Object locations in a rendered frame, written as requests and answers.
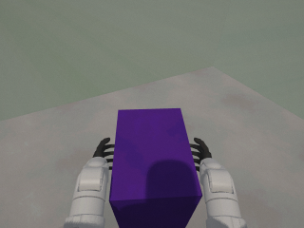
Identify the left robot forearm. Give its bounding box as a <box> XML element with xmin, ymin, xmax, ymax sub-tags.
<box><xmin>63</xmin><ymin>157</ymin><xmax>109</xmax><ymax>228</ymax></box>

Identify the right robot forearm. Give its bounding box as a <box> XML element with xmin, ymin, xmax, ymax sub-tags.
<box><xmin>199</xmin><ymin>158</ymin><xmax>248</xmax><ymax>228</ymax></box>

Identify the carton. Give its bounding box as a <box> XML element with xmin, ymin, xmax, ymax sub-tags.
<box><xmin>109</xmin><ymin>108</ymin><xmax>202</xmax><ymax>228</ymax></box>

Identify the left robot hand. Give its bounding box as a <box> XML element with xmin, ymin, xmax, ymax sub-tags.
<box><xmin>92</xmin><ymin>137</ymin><xmax>115</xmax><ymax>170</ymax></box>

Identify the right robot hand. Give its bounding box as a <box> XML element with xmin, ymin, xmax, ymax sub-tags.
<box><xmin>190</xmin><ymin>138</ymin><xmax>212</xmax><ymax>171</ymax></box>

